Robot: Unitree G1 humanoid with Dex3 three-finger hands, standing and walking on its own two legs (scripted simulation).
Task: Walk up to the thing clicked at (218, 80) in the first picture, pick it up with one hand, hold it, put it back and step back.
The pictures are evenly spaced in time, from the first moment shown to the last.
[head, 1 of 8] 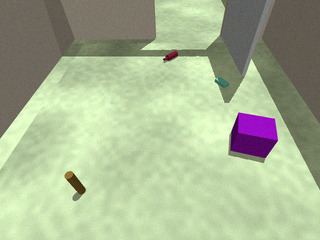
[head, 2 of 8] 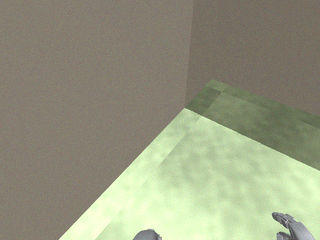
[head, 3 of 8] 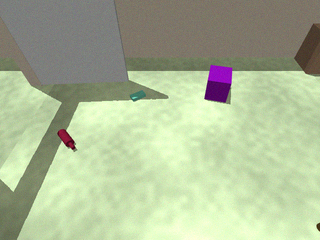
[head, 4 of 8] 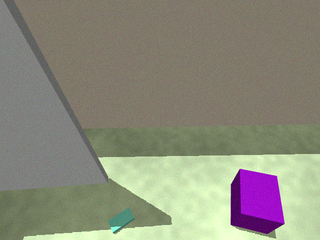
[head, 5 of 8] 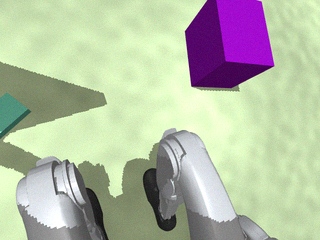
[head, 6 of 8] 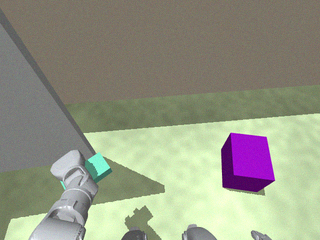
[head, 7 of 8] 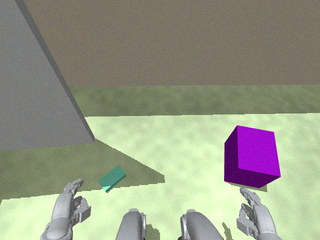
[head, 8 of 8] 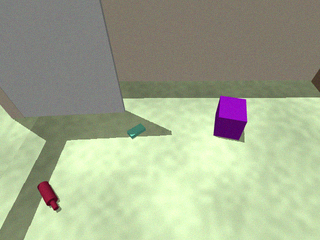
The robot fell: no
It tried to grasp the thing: yes
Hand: left
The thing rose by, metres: 0.67
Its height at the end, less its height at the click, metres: +0.00
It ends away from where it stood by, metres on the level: 0.01
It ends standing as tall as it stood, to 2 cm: yes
